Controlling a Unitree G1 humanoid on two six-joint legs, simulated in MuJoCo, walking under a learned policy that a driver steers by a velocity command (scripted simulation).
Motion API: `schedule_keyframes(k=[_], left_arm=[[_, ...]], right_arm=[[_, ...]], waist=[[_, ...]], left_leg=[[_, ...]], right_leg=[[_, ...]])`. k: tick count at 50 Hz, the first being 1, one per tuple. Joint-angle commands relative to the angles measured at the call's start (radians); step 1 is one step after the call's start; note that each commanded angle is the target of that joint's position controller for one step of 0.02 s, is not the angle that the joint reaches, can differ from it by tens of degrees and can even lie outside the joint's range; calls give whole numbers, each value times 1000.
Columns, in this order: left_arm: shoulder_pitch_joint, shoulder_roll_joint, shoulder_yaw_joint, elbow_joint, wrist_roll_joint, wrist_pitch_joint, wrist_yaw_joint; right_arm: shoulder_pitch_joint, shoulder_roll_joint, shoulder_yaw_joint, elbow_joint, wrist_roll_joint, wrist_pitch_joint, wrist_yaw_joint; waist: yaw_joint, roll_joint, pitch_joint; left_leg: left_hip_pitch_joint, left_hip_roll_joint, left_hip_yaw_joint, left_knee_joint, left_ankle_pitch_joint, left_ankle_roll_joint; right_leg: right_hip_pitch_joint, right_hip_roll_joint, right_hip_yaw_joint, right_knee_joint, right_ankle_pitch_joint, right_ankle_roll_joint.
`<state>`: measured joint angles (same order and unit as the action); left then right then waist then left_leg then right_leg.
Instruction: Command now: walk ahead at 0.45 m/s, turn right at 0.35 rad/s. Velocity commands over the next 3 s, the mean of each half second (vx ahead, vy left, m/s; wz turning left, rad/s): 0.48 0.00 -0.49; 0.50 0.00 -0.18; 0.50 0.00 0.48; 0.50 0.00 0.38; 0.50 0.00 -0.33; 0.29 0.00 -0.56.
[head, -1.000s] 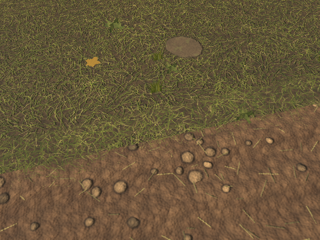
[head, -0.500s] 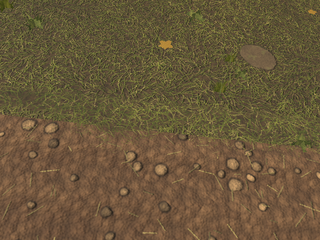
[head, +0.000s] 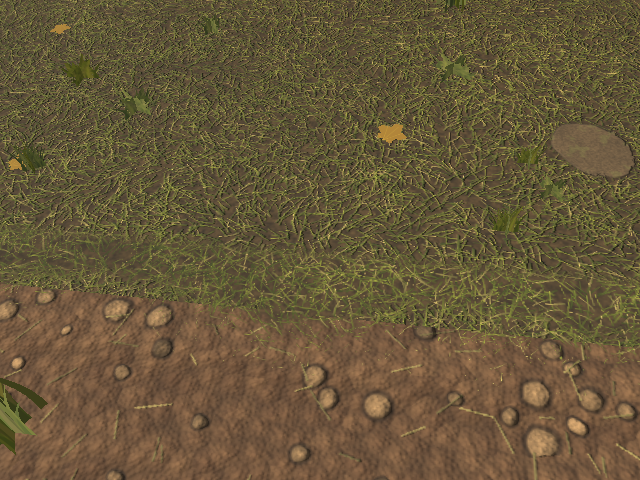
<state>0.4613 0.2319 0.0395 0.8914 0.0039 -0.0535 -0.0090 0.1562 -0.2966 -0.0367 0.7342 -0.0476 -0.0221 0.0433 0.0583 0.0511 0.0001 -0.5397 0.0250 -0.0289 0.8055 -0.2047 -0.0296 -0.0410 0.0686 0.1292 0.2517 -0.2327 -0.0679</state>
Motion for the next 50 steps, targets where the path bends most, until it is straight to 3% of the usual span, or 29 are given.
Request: schedule_keyframes(k=[1, 3, 5, 7, 8, 9, 10, 11, 12, 13, 15, 19, 24, 29, 32, 33, 34, 35, 36, 37, 38, 39, 41, 42, 45, 50], left_arm=[[37, 170, 46, -31, 2, -13, 8], [53, 182, 51, -26, 7, -10, 10], [29, 193, 57, -35, 10, -7, 14], [-28, 213, 63, -51, 6, -6, 14], [-40, 207, 63, -55, -2, -12, 8], [-52, 155, 49, -87, -15, -21, 1], [31, 57, 28, -120, -36, -16, 6], [28, 144, 41, -98, -1, 3, 12], [-32, 155, 48, -91, 13, 9, 2], [-69, 128, 44, -91, 14, 11, -10], [-89, 116, 45, -89, 28, 29, -27], [-184, 92, 38, -131, 32, 50, -50], [-372, 68, 16, -203, 31, 46, -73], [-515, 66, -2, -263, 35, 42, -85], [-451, 92, 7, -254, 46, 42, -67], [-355, 110, 17, -227, 49, 36, -59], [-193, 138, 34, -171, 58, 27, -46], [-53, 208, 55, -136, 68, 23, -25], [-74, 286, 70, -150, 39, 30, -15], [-75, 261, 71, -160, 17, 42, -2], [-140, 217, 58, -142, 16, 34, 8], [-166, 164, 43, -125, 19, 21, 7], [-217, 112, 24, -110, 20, -7, 8], [-210, 101, 20, -101, 20, -20, 6], [-179, 117, 24, -69, 14, -44, 2], [-129, 101, 16, -32, 11, -52, 8]], right_arm=[[-185, -35, 3, -116, 10, -18, 0], [-222, -39, 6, -131, 17, -22, -3], [-195, -52, 3, -131, 24, -28, -11], [-61, -79, -9, -90, 28, -36, -28], [52, -119, -25, -57, 19, -47, -44], [208, -200, -46, -45, -4, -55, -64], [246, -280, -62, -46, -17, -42, -71], [200, -220, -57, -38, -2, -31, -68], [129, -129, -35, -50, 6, -33, -63], [90, -84, -23, -47, 8, -39, -58], [97, -48, -12, -27, 11, -55, -59], [157, -54, -18, 13, 29, -85, -50], [194, -47, -17, 52, 27, -83, -48], [262, -94, -28, 99, 28, -72, -58], [292, -133, -33, 126, 24, -52, -70], [302, -145, -33, 133, 23, -43, -71], [296, -145, -30, 129, 27, -37, -71], [319, -84, -11, 101, 26, -39, -63], [374, -9, 3, 58, 51, -38, -44], [244, -120, -25, 47, 37, -38, -50], [186, -89, -17, 33, 54, -47, -46], [205, -66, -11, 52, 56, -51, -44], [272, -44, -10, 99, 28, -17, -35], [289, -36, -13, 114, 22, -3, -29], [236, -19, -21, 109, 25, 12, -12], [70, -3, -20, 69, 26, 7, -5]], waist=[[24, -170, 76], [30, -174, 64], [1, -180, 45], [-76, -165, 2], [-130, -111, -62], [-196, 13, -196], [-159, 234, -296], [-123, 137, -201], [-102, 31, -67], [-86, 8, 0], [-64, 62, 32], [-56, 51, 29], [-74, 31, 71], [-105, 22, 95], [-66, 48, 25], [-25, 52, -32], [48, 21, -115], [85, -93, -230], [18, -293, -349], [73, -97, -292], [37, -85, -152], [-12, -41, -58], [-78, -59, -6], [-84, -71, -4], [-87, -90, 36], [-53, -106, 90]], left_leg=[[-102, -27, 42, -108, 37, -21], [-51, -43, 47, -161, 30, -15], [63, -54, 36, -218, 30, 2], [307, -82, 38, -314, 30, 32], [495, -49, 10, -360, 48, 59], [712, 166, -198, -414, -177, 108], [871, 422, -621, -541, -388, 187], [737, 418, -712, -575, -512, 214], [608, 364, -565, -585, -448, 198], [518, 307, -409, -601, -262, 186], [449, 234, -218, -621, -23, 159], [479, 231, -71, -637, 245, 173], [477, 197, 96, -651, 369, 166], [551, 221, 186, -616, 508, 142], [627, 234, 237, -403, 939, 127], [613, 238, 241, -260, 986, 128], [515, 221, 260, -51, 874, 115], [281, 185, 257, 237, 406, 100], [-77, -10, 187, 595, -347, 50], [-149, 10, 36, 634, -246, 57], [-160, 45, 9, 589, -168, 68], [-94, 72, 1, 491, -140, 72], [31, 86, -19, 383, -117, 68], [58, 75, -20, 368, -102, 68], [-22, 67, -26, 311, 0, 66], [-138, 54, -2, 115, 187, 56]], right_leg=[[8, -200, 212, -58, 207, -148], [2, -207, 222, -9, 306, -143], [-36, -218, 245, 37, 370, -116], [-119, -195, 247, 138, 455, -75], [-180, -138, 201, 294, 463, -47], [-298, -71, 119, 558, 265, -21], [-545, 62, -4, 808, -310, 0], [-617, -21, -20, 930, -274, -13], [-618, -63, -20, 942, -182, -19], [-596, -93, -31, 914, -119, -13], [-560, -121, -52, 883, -81, 3], [-637, -127, -72, 879, 1, 17], [-674, -129, -129, 672, 174, 33], [-569, -101, -232, 421, 173, -18], [-415, -10, -281, 366, 26, -80], [-291, 24, -270, 335, -4, -108], [-67, 39, -242, 257, 28, -139], [210, -184, 28, 232, -78, -188], [443, -492, 581, 106, -40, -324], [361, -468, 500, 62, 92, -303], [227, -431, 319, 57, 212, -278], [73, -382, 202, 25, 321, -230], [-77, -308, 48, -31, 349, -157], [-106, -295, 16, -53, 364, -146], [-96, -270, -76, -112, 358, -111], [-33, -241, -196, -139, 403, -59]])
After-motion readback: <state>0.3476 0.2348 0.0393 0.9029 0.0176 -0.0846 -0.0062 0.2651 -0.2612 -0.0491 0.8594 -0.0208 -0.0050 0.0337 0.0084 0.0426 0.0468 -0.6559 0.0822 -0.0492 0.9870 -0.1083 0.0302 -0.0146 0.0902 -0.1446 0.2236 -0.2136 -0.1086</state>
